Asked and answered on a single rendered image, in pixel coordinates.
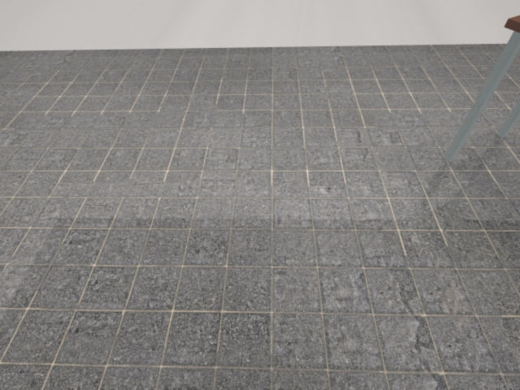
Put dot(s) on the table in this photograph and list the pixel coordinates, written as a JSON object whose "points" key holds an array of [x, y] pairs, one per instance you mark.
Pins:
{"points": [[498, 72]]}

